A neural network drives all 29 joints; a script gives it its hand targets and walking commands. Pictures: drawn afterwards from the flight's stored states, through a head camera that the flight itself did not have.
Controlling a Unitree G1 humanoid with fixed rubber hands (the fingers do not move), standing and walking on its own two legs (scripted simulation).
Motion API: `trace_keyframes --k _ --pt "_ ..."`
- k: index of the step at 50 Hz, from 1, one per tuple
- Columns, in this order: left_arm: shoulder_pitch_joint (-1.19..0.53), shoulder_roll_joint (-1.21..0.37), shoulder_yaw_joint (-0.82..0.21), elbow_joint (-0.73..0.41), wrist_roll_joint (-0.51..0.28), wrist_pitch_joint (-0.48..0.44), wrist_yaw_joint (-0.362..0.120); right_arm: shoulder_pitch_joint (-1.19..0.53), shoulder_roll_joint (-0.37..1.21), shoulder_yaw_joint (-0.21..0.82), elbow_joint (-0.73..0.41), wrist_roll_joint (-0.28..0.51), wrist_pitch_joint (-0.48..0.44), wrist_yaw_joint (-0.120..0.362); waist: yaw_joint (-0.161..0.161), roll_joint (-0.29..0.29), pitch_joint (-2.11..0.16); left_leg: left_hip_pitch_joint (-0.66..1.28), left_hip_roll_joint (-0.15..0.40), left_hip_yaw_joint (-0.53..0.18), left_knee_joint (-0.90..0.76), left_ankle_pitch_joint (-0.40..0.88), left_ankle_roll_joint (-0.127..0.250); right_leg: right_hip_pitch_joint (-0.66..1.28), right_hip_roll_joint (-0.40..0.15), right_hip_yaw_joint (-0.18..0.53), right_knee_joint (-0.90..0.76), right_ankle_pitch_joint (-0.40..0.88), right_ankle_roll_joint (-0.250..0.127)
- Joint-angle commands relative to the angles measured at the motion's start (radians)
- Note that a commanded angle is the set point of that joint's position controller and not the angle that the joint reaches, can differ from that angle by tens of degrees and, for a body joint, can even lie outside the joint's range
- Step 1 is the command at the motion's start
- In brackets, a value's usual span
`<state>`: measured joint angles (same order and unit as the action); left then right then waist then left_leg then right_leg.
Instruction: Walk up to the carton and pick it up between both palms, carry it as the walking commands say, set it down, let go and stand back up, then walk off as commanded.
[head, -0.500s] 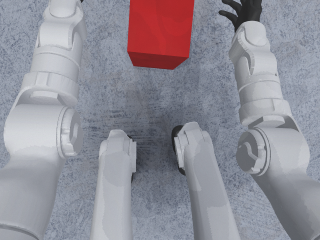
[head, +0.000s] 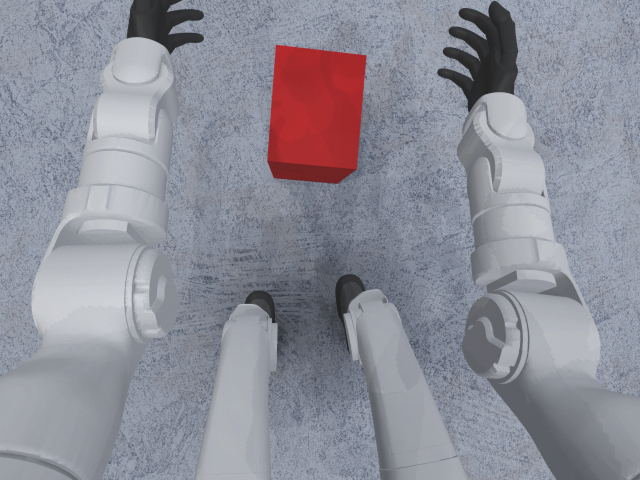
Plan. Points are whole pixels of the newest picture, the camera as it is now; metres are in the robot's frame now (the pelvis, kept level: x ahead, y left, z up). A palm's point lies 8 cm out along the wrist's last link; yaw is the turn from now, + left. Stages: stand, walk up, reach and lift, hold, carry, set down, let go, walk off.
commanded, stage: set down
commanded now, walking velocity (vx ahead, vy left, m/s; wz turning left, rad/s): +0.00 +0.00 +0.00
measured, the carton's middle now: (312, 127) +0.55 -0.04 -0.49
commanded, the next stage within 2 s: let go in 0.28 s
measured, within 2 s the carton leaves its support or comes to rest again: neither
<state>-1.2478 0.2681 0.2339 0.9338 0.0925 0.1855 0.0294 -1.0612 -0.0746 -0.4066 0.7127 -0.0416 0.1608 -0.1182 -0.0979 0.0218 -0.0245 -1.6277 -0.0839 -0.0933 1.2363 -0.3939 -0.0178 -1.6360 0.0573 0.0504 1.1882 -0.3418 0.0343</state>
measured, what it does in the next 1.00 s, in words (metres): rises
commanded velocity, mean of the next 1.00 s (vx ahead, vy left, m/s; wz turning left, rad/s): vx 0.00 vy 0.00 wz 0.00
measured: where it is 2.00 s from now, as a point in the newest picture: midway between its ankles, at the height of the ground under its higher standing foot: (307, 339)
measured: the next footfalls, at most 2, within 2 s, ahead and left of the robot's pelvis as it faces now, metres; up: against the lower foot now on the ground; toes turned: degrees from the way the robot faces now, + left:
none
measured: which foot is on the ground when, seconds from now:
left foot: down 0.00-1.00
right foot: down 0.00-1.00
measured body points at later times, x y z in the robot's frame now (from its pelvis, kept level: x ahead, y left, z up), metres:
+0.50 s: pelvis +0.04 -0.01 +0.08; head +0.32 +0.00 +0.42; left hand +0.48 +0.15 -0.06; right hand +0.44 -0.21 -0.06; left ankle +0.06 +0.11 -0.59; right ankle +0.08 -0.13 -0.59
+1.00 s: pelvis +0.08 -0.01 +0.14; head +0.17 +0.00 +0.58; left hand +0.31 +0.21 +0.05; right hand +0.27 -0.23 +0.06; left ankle +0.06 +0.11 -0.59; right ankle +0.08 -0.12 -0.59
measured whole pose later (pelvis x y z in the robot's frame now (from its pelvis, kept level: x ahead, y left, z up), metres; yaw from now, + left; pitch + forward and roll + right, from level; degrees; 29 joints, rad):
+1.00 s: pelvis +0.08 -0.01 +0.14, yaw +0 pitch +9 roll +0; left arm 0.06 0.17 0.10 0.51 0.04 0.03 -0.02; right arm 0.15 -0.18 -0.03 0.43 0.00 0.03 0.06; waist -0.04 -0.02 0.03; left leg -0.38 -0.04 -0.07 0.50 -0.27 0.00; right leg -0.41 0.04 0.08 0.50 -0.24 0.00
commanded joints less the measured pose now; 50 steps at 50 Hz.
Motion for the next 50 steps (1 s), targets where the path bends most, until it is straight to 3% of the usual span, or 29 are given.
trace_keyframes --k 1,7,12,17,22,27,37,44,50 --pt "-0.247 0.057 0.019 -0.11 0.03 -0.027 -0.013 -0.166 -0.064 -0.011 -0.113 -0.027 -0.028 0.01 -0.029 0.089 -0.992 0.672 -0.017 0.074 -0.171 0.352 -0.019 0.576 0.027 -0.118 -0.149 0.363 0.037" --pt "-0.19 0.007 0.066 -0.049 0.096 -0.051 -0.03 -0.123 -0.02 -0.044 -0.062 -0.091 -0.06 0.028 -0.031 0.074 -0.83 0.667 -0.005 0.056 -0.264 0.359 -0.022 0.587 0.015 -0.123 -0.245 0.375 0.041" --pt "-0.145 0.003 0.096 -0.061 0.128 -0.072 -0.018 -0.1 -0.02 -0.045 -0.062 -0.123 -0.081 0.035 -0.021 0.081 -0.888 0.691 -0.003 0.057 -0.285 0.448 -0.042 0.66 0.019 -0.128 -0.262 0.46 0.04" --pt "0.041 -0.046 0.073 -0.196 0.146 -0.07 0.032 0.058 -0.062 -0.001 -0.141 -0.129 -0.082 0.063 -0.01 0.079 -1.113 0.858 -0.007 0.061 -0.313 0.632 -0.05 0.878 0.03 -0.116 -0.282 0.617 0.03" --pt "0.281 -0.129 0.014 -0.4 0.12 -0.078 0.078 0.283 -0.089 0.077 -0.24 -0.109 -0.08 0.126 -0.008 0.049 -1.122 0.914 0.002 0.062 -0.387 0.717 -0.04 1.035 0.016 -0.074 -0.332 0.724 0.006" --pt "0.522 -0.146 -0.035 -0.502 0.096 -0.097 0.077 0.512 -0.114 0.14 -0.285 -0.07 -0.094 0.173 0.006 0.029 -0.948 0.918 0.01 0.069 -0.475 0.597 -0.029 1.099 -0.003 -0.043 -0.406 0.675 -0.009" --pt "0.933 -0.095 -0.058 -0.471 0.019 -0.149 0.014 0.868 -0.132 0.265 -0.314 0.0 -0.133 0.196 0.056 -0.047 -0.513 1.017 0.013 0.097 -0.625 0.26 0.004 1.229 -0.029 -0.026 -0.559 0.362 0.007" --pt "1.171 -0.054 -0.106 -0.497 -0.04 -0.175 -0.031 1.098 -0.172 0.339 -0.371 0.03 -0.15 0.181 0.063 -0.06 -0.305 1.251 0.036 0.097 -0.741 0.262 0.012 1.358 -0.041 -0.029 -0.685 0.314 0.009" --pt "1.308 -0.023 -0.137 -0.528 -0.069 -0.177 -0.058 1.208 -0.191 0.356 -0.378 0.043 -0.145 0.179 0.07 -0.03 -0.132 1.399 0.045 0.086 -0.82 0.328 0.009 1.43 -0.03 -0.038 -0.766 0.315 -0.005"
